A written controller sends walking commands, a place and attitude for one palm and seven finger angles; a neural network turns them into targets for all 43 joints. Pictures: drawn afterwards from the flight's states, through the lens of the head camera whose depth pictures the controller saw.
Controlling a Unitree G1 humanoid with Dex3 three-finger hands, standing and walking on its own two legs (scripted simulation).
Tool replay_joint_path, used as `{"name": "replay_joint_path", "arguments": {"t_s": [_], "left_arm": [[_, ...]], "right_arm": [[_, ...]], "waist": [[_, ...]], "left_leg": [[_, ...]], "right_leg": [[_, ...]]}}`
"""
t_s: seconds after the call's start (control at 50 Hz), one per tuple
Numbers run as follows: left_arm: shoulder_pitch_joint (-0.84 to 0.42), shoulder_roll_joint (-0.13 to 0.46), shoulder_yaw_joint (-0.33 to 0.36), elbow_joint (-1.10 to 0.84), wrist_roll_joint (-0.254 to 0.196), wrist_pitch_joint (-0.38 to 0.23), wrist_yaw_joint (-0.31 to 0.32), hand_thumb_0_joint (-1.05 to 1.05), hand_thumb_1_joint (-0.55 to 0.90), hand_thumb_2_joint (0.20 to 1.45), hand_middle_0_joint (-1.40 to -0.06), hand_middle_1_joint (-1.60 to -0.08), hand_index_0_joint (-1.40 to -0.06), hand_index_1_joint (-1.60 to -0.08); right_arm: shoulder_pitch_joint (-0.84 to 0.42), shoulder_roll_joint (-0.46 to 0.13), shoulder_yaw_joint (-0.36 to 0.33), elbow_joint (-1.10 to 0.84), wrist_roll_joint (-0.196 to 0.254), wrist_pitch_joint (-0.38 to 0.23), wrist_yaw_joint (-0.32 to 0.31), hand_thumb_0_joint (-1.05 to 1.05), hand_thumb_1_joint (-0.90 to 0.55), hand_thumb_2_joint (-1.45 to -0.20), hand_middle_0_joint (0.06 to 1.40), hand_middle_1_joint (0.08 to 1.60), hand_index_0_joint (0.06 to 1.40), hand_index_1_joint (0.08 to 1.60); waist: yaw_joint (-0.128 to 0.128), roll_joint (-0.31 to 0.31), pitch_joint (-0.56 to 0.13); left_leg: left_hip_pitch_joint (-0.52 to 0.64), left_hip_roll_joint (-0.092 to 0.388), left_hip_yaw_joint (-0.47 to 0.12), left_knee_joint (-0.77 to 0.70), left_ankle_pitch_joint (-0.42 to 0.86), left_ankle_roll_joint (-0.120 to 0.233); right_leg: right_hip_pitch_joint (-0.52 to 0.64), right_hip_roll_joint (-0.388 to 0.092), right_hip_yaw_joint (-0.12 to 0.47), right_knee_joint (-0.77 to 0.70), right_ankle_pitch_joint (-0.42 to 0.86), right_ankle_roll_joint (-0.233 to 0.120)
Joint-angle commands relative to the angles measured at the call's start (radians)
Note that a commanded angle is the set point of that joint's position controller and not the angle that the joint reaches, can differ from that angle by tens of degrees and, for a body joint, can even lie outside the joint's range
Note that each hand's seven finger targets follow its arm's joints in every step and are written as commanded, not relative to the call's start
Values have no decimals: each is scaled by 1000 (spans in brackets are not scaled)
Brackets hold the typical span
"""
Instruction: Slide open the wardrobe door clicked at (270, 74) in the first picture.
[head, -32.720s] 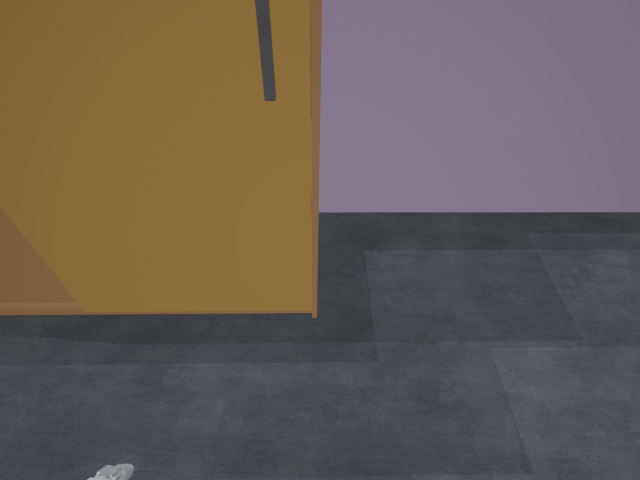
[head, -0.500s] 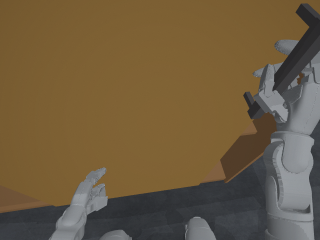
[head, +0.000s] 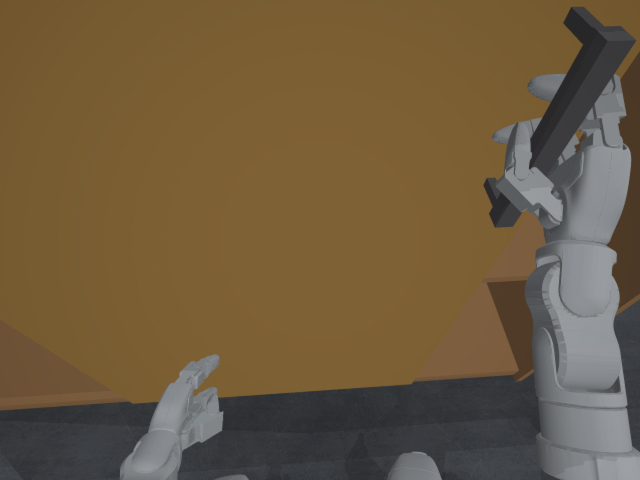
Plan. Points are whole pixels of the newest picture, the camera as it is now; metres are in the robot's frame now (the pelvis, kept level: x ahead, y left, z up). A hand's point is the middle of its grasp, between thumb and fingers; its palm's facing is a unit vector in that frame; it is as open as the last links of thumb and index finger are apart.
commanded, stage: step sideways, sliding the door along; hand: right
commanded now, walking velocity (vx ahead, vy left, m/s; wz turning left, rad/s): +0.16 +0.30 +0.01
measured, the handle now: (535, 134) +0.37 -0.21 +0.24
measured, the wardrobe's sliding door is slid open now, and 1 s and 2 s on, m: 0.33 0.62 0.63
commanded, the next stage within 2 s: stop walking and hold the door there in 1.32 s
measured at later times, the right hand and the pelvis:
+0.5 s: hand (362, 178) +0.33 -0.05 +0.23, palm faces +0.24 +0.97 -0.04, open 5.9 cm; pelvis -0.03 +0.14 +0.02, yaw +1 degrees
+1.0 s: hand (181, 185) +0.33 +0.11 +0.23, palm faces +0.23 +0.97 -0.03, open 5.8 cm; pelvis -0.04 +0.30 +0.02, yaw +0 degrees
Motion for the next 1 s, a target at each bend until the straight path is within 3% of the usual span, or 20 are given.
{"name": "replay_joint_path", "arguments": {"t_s": [0.0,0.02,0.06,0.12,0.14,0.16,0.2,0.26,0.32,0.44,0.52,0.56,0.58,0.62,0.66,0.7,0.72,0.76,0.86,0.98], "left_arm": [[-104,80,45,-89,-12,-65,35,0,900,900,-200,-300,-200,-300],[-146,137,66,-85,0,-76,48,0,900,900,-200,-300,-200,-300],[-137,118,52,-49,5,-71,51,0,900,900,-200,-300,-200,-300],[-95,123,51,-41,14,-26,51,0,900,900,-200,-300,-200,-300],[-93,150,72,-57,21,-31,56,0,900,900,-200,-300,-200,-300],[-119,196,93,-85,25,-31,50,0,900,900,-200,-300,-200,-300],[-144,142,66,-97,31,-33,32,0,900,900,-200,-300,-200,-300],[-126,145,63,-71,28,-21,31,0,900,900,-200,-300,-200,-300],[-64,146,65,-73,19,-23,29,0,900,900,-200,-300,-200,-300],[-55,153,51,-104,8,-54,32,0,900,900,-200,-300,-200,-300],[-66,108,31,-79,-17,-69,39,0,900,900,-200,-300,-200,-300],[-75,106,43,-47,-18,-72,54,0,900,900,-200,-300,-200,-300],[-110,140,49,-43,-9,-67,57,0,900,900,-200,-300,-200,-300],[-93,119,38,-11,-1,-62,58,0,900,900,-200,-300,-200,-300],[-82,129,45,-8,4,-50,65,0,900,900,-200,-300,-200,-300],[-120,164,77,-64,21,-49,46,0,900,900,-200,-300,-200,-300],[-128,143,64,-68,13,-43,33,0,900,900,-200,-300,-200,-300],[-145,133,60,-59,17,-33,33,0,900,900,-200,-300,-200,-300],[-61,152,68,-77,6,-43,26,0,900,900,-200,-300,-200,-300],[-57,146,50,-98,-4,-60,30,0,900,900,-200,-300,-200,-300]], "right_arm": [[-412,-34,172,-240,-40,-103,45,0,-900,-900,450,1400,450,1400],[-466,-64,140,-268,-42,-99,37,0,-900,-900,450,1400,450,1400],[-474,18,176,-342,-21,-110,26,0,-900,-900,450,1400,450,1400],[-393,-24,127,-289,-37,-126,17,0,-900,-900,450,1400,450,1400],[-392,-37,130,-303,-33,-140,21,0,-900,-900,450,1400,450,1400],[-343,-22,148,-295,-19,-141,29,0,-900,-900,450,1400,450,1400],[-457,-14,155,-377,-8,-146,44,0,-900,-900,450,1400,450,1400],[-440,-29,153,-337,-30,-125,41,0,-900,-900,450,1400,450,1400],[-441,39,201,-260,-43,-103,56,0,-900,-900,450,1400,450,1400],[-494,53,207,-126,-35,-104,65,0,-900,-900,450,1400,450,1400],[-569,35,216,-91,-39,-101,64,0,-900,-900,450,1400,450,1400],[-594,-14,197,-45,-48,-83,37,0,-900,-900,450,1400,450,1400],[-648,-3,205,-92,-46,-79,33,0,-900,-900,450,1400,450,1400],[-644,93,256,-145,-18,-81,28,0,-900,-900,450,1400,450,1400],[-585,17,187,-141,-23,-94,17,0,-900,-900,450,1400,450,1400],[-536,63,225,-154,-2,-119,43,0,-900,-900,450,1400,450,1400],[-586,40,201,-172,1,-118,57,0,-900,-900,450,1400,450,1400],[-624,8,187,-229,-4,-126,55,0,-900,-900,450,1400,450,1400],[-597,88,255,-163,-36,-109,74,0,-900,-900,450,1400,450,1400],[-586,94,248,-93,-31,-110,79,0,-900,-900,450,1400,450,1400]], "waist": [[100,410,-368],[62,616,-317],[92,347,-320],[128,199,-406],[132,64,-430],[104,-216,-429],[129,-97,-435],[113,-152,-371],[111,-177,-406],[118,-301,-385],[109,11,-420],[114,444,-367],[93,509,-300],[120,286,-330],[150,121,-410],[117,-196,-494],[126,-109,-476],[118,-163,-378],[115,-192,-392],[118,-269,-403]], "left_leg": [[163,219,-336,-321,300,164],[90,266,-511,-352,254,243],[124,251,-328,-201,372,293],[107,133,-116,48,448,183],[-62,76,-79,204,346,124],[-316,-19,-36,402,-112,58],[-345,-40,-164,703,-189,41],[-437,-10,-135,778,-134,32],[-347,-11,-46,581,-73,28],[-20,-49,58,66,-121,25],[157,9,-7,-298,174,44],[162,196,-341,-333,240,194],[74,241,-439,-353,124,263],[110,225,-245,-196,292,276],[85,112,-60,95,374,156],[-289,-36,-75,482,-204,52],[-291,-33,-133,614,-224,45],[-374,-1,-150,692,-181,38],[-261,-7,-21,488,-86,31],[24,-66,59,-14,-40,25]], "right_leg": [[-182,290,-77,496,-381,-56],[-225,301,32,690,-376,-73],[-198,270,55,591,-332,-76],[111,288,-87,-201,26,-80],[346,197,-14,-322,240,-106],[517,-106,340,-351,544,-194],[408,-211,528,-394,394,-274],[405,-148,279,-319,430,-310],[396,-72,76,-295,378,-246],[236,-44,6,-219,269,-194],[125,134,-52,127,27,-112],[-121,306,-52,404,-297,-57],[-155,296,5,525,-312,-75],[-88,256,20,293,-275,-89],[205,260,-73,-317,86,-88],[525,-174,472,-361,542,-239],[425,-201,486,-384,363,-297],[377,-182,417,-364,372,-347],[345,-65,49,-304,327,-242],[236,4,3,-132,245,-169]]}}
